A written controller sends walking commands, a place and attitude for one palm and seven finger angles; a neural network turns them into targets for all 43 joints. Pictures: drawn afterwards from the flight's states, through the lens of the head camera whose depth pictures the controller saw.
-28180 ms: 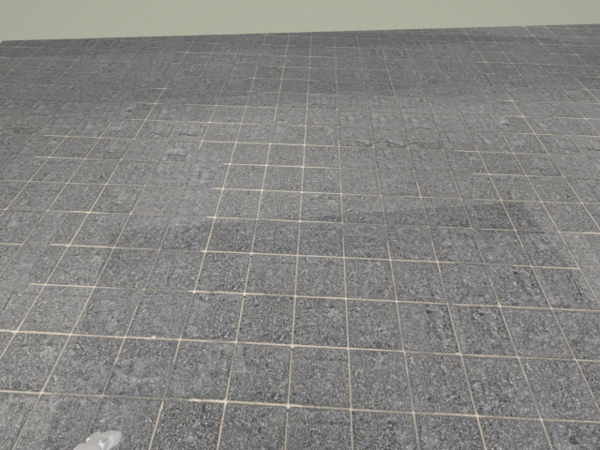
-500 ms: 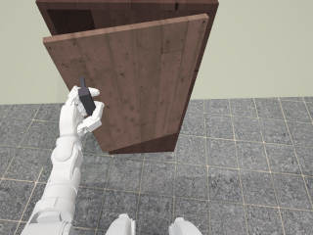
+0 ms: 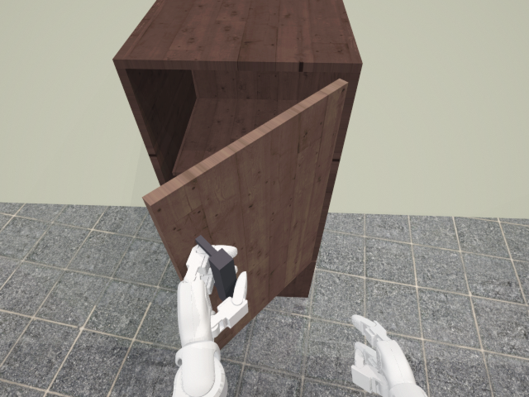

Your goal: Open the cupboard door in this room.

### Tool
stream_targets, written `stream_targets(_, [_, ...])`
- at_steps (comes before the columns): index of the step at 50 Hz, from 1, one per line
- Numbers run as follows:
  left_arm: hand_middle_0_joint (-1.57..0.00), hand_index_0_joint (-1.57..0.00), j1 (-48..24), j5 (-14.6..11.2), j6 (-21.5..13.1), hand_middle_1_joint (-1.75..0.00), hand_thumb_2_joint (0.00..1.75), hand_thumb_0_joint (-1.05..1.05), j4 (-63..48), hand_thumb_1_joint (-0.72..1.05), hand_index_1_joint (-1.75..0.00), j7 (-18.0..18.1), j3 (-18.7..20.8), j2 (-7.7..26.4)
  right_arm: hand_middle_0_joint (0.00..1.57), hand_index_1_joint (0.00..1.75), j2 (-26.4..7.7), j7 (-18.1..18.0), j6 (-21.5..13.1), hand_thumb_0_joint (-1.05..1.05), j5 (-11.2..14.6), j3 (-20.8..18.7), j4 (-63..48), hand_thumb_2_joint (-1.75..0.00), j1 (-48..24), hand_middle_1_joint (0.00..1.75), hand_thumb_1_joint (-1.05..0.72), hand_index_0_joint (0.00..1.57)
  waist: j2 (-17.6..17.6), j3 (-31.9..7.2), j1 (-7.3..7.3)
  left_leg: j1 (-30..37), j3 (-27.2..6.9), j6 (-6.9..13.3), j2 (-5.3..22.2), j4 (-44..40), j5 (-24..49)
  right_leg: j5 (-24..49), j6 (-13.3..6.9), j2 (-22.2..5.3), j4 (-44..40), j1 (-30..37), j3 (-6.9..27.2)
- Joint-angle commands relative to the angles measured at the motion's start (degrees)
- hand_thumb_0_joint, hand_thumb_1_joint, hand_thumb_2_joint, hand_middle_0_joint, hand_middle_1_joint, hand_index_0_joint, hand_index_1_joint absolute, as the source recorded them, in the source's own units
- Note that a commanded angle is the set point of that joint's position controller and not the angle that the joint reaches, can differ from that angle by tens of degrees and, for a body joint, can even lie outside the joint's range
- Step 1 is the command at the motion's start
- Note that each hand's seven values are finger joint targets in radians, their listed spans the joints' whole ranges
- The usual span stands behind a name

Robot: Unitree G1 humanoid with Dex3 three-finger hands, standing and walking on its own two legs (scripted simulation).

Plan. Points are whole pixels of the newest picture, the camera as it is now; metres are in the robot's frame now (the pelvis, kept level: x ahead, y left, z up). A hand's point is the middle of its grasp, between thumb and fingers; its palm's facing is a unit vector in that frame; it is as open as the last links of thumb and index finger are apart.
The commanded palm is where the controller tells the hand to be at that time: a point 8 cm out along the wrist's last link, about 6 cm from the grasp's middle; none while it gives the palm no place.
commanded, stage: open thumb and fingers to let go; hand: left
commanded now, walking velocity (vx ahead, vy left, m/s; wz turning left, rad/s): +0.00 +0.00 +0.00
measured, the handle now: (216, 270) +0.31 +0.08 +0.03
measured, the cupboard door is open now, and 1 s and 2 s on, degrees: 47 43 48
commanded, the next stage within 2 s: slide the hand sideways off the handle in 0.90 s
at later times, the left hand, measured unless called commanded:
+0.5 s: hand (236, 294) +0.27 +0.05 +0.03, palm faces +0.35 -0.94 -0.03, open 10.7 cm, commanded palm +0.22 +0.09 +0.03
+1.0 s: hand (232, 296) +0.26 +0.06 +0.03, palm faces +0.25 -0.97 -0.02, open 15.4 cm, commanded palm +0.22 +0.09 +0.03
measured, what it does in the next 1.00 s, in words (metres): stands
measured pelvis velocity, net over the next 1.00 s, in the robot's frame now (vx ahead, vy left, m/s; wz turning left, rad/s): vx -0.02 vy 0.00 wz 0.02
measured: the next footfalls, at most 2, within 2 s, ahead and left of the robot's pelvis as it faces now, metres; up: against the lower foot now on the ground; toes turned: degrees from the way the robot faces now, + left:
none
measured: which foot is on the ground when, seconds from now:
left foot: down 0.00-1.00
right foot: down 0.00-1.00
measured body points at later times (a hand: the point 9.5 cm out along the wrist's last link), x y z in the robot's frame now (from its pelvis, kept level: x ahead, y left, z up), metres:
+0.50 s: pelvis -0.02 -0.03 -0.01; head +0.04 -0.06 +0.43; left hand +0.24 +0.10 +0.04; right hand +0.15 -0.25 -0.13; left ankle +0.01 +0.14 -0.67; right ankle -0.03 -0.07 -0.67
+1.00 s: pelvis -0.02 +0.00 -0.01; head +0.02 -0.01 +0.44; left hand +0.25 +0.11 +0.04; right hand +0.17 -0.20 -0.10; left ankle +0.01 +0.14 -0.67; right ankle -0.03 -0.07 -0.67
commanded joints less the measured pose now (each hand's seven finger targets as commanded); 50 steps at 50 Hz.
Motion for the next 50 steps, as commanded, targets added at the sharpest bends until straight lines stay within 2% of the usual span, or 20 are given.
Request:
stream_targets(1, [-0.40, -0.40, -2.6, 1.3, -2.6, -1.35, 0.90, 0.00, -12.7, 0.90, -1.35, 3.2, 0.0, -10.1, 0.20, 0.30, -6.4, -0.6, -3.7, 0.00, -0.1, -3.3, -7.3, -0.90, -3.8, 0.30, -0.90, 0.20, -4.3, -6.9, 0.37, 6.0, -0.4, 1.7, -2.5, -2.4, 13.0, 30.7, 4.6, -3.6, -10.9, 5.0, 5.1])
stream_targets(2, [-0.40, -0.40, -4.0, 1.5, -2.7, -1.35, 0.90, 0.00, -11.2, 0.90, -1.35, 3.5, -0.1, -10.4, 0.20, 0.30, -6.5, -0.6, -4.2, 0.00, -0.3, -3.3, -6.9, -0.90, -3.9, 0.30, -0.90, 0.20, -5.1, -6.9, 0.03, 5.3, -0.7, 1.7, -2.7, -1.8, 12.0, 30.1, 5.0, -4.1, -11.2, 4.2, 5.8])
stream_targets(3, [-0.40, -0.40, -6.7, 1.7, -3.1, -1.35, 0.90, 0.00, -10.2, 0.90, -1.35, 4.0, 1.3, -9.2, 0.20, 0.30, -6.6, -0.8, -4.4, 0.00, -0.5, -3.4, -6.4, -0.90, -3.8, 0.30, -0.90, 0.20, -5.6, -7.1, -0.17, 4.4, -0.9, 1.7, -2.7, -1.3, 11.3, 29.3, 5.2, -4.4, -11.3, 3.6, 6.5])
stream_targets(4, [-0.40, -0.40, -12.9, 1.7, -3.7, -1.35, 0.90, 0.00, -10.0, 0.90, -1.35, 4.9, 3.5, -6.9, 0.20, 0.30, -6.8, -1.2, -4.6, 0.00, -0.7, -3.5, -5.5, -0.90, -3.5, 0.30, -0.90, 0.20, -5.9, -7.2, -0.87, 2.9, -1.0, 1.7, -2.8, -0.3, 10.2, 28.3, 5.7, -5.1, -11.6, 2.8, 7.9])
stream_targets(6, [-0.39, -0.39, -11.6, 1.4, -4.3, -1.34, 0.84, 0.00, -9.5, 0.76, -1.34, 5.5, 4.8, -6.9, 0.20, 0.30, -6.7, -1.6, -5.0, 0.00, -0.8, -4.0, -5.4, -0.90, -3.6, 0.30, -0.90, 0.20, -6.5, -9.9, 0.57, 1.9, -1.1, 1.5, -3.1, 0.0, 10.5, 29.2, 5.8, -5.7, -11.7, 5.4, 9.5])
stream_targets(7, [-0.38, -0.38, -11.8, 1.3, -4.5, -1.33, 0.81, 0.00, -9.2, 0.69, -1.33, 5.3, 4.1, -7.4, 0.20, 0.30, -6.6, -1.6, -5.2, 0.00, -0.8, -4.0, -5.2, -0.90, -3.3, 0.30, -0.90, 0.20, -6.6, -11.2, 0.38, 1.4, -1.0, 1.5, -3.2, 0.1, 10.2, 29.8, 6.0, -6.2, -11.8, 6.4, 10.0])
stream_targets(12, [-0.36, -0.36, -12.9, 0.9, -5.8, -1.29, 0.66, 0.00, -8.4, 0.34, -1.29, 3.4, 3.5, -6.6, 0.20, 0.30, -7.2, -2.0, -5.7, 0.00, -0.6, -4.6, -4.6, -0.90, -2.3, 0.30, -0.90, 0.20, -9.0, -11.2, -0.31, -1.3, -1.4, 1.7, -3.1, 0.5, 9.6, 32.3, 7.0, -7.8, -13.0, 9.1, 13.2])
stream_targets(14, [-0.35, -0.35, -12.0, 1.3, -6.5, -1.27, 0.60, 0.00, -8.8, 0.20, -1.27, 2.8, 2.7, -6.8, 0.20, 0.30, -7.6, -2.0, -5.7, 0.00, -0.5, -4.9, -4.4, -0.90, -1.8, 0.30, -0.90, 0.20, -8.1, -12.0, -0.28, -0.7, -1.4, 1.8, -2.9, 0.3, 10.2, 32.9, 6.7, -7.6, -12.3, 8.8, 12.5])
stream_targets(16, [-0.34, -0.34, -12.5, 1.2, -7.2, -1.26, 0.54, 0.00, -9.3, 0.06, -1.26, 2.3, 2.7, -6.4, 0.20, 0.30, -7.7, -2.0, -6.0, 0.00, -0.4, -5.1, -4.4, -0.90, -1.5, 0.30, -0.90, 0.20, -9.2, -12.2, -0.37, -1.5, -1.8, 1.8, -2.8, 0.5, 9.8, 32.5, 6.9, -7.8, -12.3, 9.2, 13.1])
stream_targets(21, [-0.32, -0.32, -13.9, 0.9, -8.2, -1.22, 0.39, 0.00, -8.5, -0.29, -1.22, 2.3, 4.0, -4.8, 0.20, 0.30, -7.9, -2.2, -6.3, 0.00, -0.4, -5.3, -4.0, -0.90, -1.8, 0.30, -0.90, 0.20, -9.3, -11.5, -0.36, -2.7, -1.8, 1.9, -2.7, 0.9, 8.0, 26.7, 6.7, -7.9, -12.9, 7.6, 13.6])
stream_targets(24, [-0.30, -0.30, -14.2, 0.9, -8.4, -1.20, 0.30, 0.00, -7.9, -0.50, -1.20, 2.6, 3.8, -5.5, 0.20, 0.30, -7.9, -2.2, -6.3, 0.00, -0.4, -5.2, -3.9, -0.90, -1.7, 0.30, -0.90, 0.20, -8.6, -11.9, -0.09, -2.3, -1.7, 2.0, -2.8, 0.8, 8.2, 26.7, 6.6, -7.8, -12.5, 7.4, 13.3])
stream_targets(26, [-0.30, -0.30, -13.4, 0.9, -8.1, -1.20, 0.30, 0.00, -7.7, -0.50, -1.20, 2.8, 4.1, -5.3, 0.20, 0.30, -7.9, -2.2, -6.4, 0.00, -0.4, -5.3, -4.2, -0.90, -1.6, 0.30, -0.90, 0.20, -9.0, -12.4, 0.15, -1.7, -1.7, 2.1, -2.7, 0.5, 8.9, 27.5, 6.3, -7.4, -12.1, 7.5, 12.4])
stream_targets(31, [-0.26, -0.26, -12.4, 0.5, -7.7, -0.95, 0.30, 0.00, -8.1, -0.50, -0.95, 3.1, 4.3, -5.8, 0.20, 0.30, -7.7, -2.3, -6.3, 0.00, -0.3, -5.1, -4.4, -0.90, -1.3, 0.30, -0.90, 0.20, -8.8, -12.7, 0.38, -0.7, -1.4, 2.0, -2.8, 0.2, 10.3, 30.9, 6.4, -7.1, -11.4, 8.2, 11.3])
stream_targets(33, [-0.24, -0.24, -12.7, 0.4, -7.8, -0.85, 0.30, 0.00, -8.2, -0.50, -0.85, 3.1, 3.9, -6.2, 0.20, 0.30, -7.7, -2.2, -6.3, 0.00, -0.3, -5.0, -4.4, -0.90, -1.3, 0.30, -0.90, 0.20, -9.3, -12.1, 0.15, -0.3, -1.4, 2.1, -2.8, -0.1, 10.0, 29.8, 6.3, -6.8, -11.3, 7.4, 10.5])
stream_targets(39, [-0.19, -0.19, -15.7, 0.9, -7.9, -0.55, 0.30, 0.00, -8.5, -0.50, -0.55, 3.8, 2.4, -7.7, 0.20, 0.30, -7.9, -2.1, -6.5, 0.00, -0.4, -4.9, -4.7, -0.90, -1.9, 0.30, -0.90, 0.20, -6.6, -11.8, -0.29, 2.3, -1.1, 2.3, -2.7, -0.4, 9.4, 24.1, 5.4, -5.5, -10.7, 3.3, 7.8])
stream_targets(41, [-0.18, -0.18, -13.7, 0.9, -7.4, -0.45, 0.30, 0.00, -7.9, -0.50, -0.45, 4.2, 2.8, -7.4, 0.20, 0.30, -7.8, -2.1, -6.4, 0.00, -0.4, -4.9, -5.1, -0.90, -1.9, 0.30, -0.90, 0.20, -6.4, -12.8, 0.42, 3.1, -1.1, 2.3, -2.7, -0.7, 10.5, 24.9, 5.0, -4.9, -10.0, 3.7, 6.7])
stream_targets(44, [-0.15, -0.15, -13.7, 1.0, -6.8, -0.30, 0.30, 0.00, -8.1, -0.50, -0.30, 4.8, 2.4, -8.4, 0.20, 0.30, -7.6, -2.0, -6.2, 0.00, -0.3, -4.7, -5.3, -0.90, -2.1, 0.30, -0.90, 0.20, -5.6, -13.0, 0.58, 4.9, -0.8, 2.3, -2.6, -1.2, 11.8, 25.4, 4.6, -4.1, -9.1, 2.8, 4.9])
stream_targets(46, [-0.15, -0.15, -13.4, 1.1, -6.1, -0.30, 0.30, 0.00, -7.5, -0.50, -0.30, 5.1, 2.3, -8.7, 0.20, 0.30, -7.6, -2.0, -6.1, 0.00, -0.3, -4.6, -5.6, -0.90, -2.4, 0.30, -0.90, 0.20, -5.8, -12.5, 0.78, 5.2, -1.0, 2.3, -2.4, -1.5, 12.2, 24.3, 4.1, -3.5, -8.9, 2.5, 4.0])
stream_targets(48, [-0.15, -0.15, -14.0, 1.2, -5.4, -0.30, 0.30, 0.00, -7.3, -0.50, -0.30, 5.5, 1.2, -10.3, 0.20, 0.30, -7.5, -1.7, -5.9, 0.00, -0.3, -4.4, -5.7, -0.90, -3.1, 0.30, -0.90, 0.20, -3.6, -11.8, 1.02, 6.1, -0.9, 2.3, -2.3, -2.0, 12.1, 21.4, 3.5, -2.8, -8.4, 0.8, 2.7])
stream_targets(50, [-0.15, -0.15, -15.7, 1.2, -4.9, -0.30, 0.30, 0.00, -7.1, -0.50, -0.30, 5.9, 0.6, -11.2, 0.20, 0.30, -7.6, -1.4, -6.0, 0.00, -0.4, -4.4, -5.7, -0.90, -3.3, 0.30, -0.90, 0.20, -4.2, -11.7, 0.67, 6.5, -1.0, 2.3, -2.2, -2.0, 11.7, 19.8, 3.4, -2.5, -8.4, -0.2, 2.3])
